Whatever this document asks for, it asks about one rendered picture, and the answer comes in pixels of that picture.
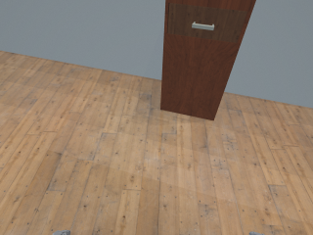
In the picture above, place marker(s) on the drawer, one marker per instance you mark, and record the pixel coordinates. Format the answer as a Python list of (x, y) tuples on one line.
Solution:
[(228, 23)]

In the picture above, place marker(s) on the cabinet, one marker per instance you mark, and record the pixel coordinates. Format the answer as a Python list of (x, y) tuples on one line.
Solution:
[(195, 71)]

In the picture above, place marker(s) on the handle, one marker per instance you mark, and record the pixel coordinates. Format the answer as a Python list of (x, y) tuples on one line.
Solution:
[(202, 26)]

